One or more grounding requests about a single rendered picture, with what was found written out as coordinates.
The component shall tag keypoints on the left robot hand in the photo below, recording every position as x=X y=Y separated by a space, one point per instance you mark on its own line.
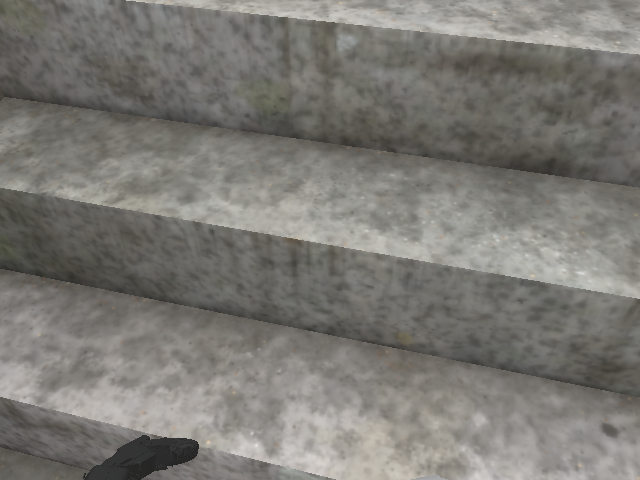
x=142 y=456

